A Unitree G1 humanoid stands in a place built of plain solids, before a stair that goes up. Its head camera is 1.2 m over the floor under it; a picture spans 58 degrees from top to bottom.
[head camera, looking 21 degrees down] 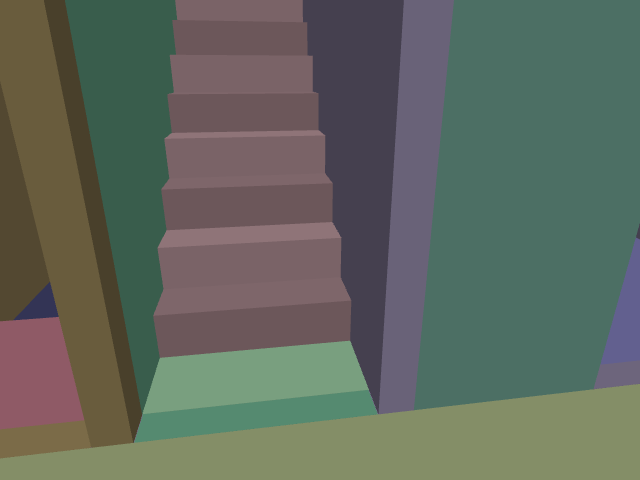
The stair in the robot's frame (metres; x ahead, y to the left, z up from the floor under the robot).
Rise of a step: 0.22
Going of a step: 0.25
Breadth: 0.88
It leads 9 degrees to the left of straight ahead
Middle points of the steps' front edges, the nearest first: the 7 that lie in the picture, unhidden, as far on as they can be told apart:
1.71 0.29 0.22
1.95 0.33 0.44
2.20 0.37 0.66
2.45 0.41 0.87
2.69 0.44 1.09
2.94 0.48 1.31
3.19 0.52 1.53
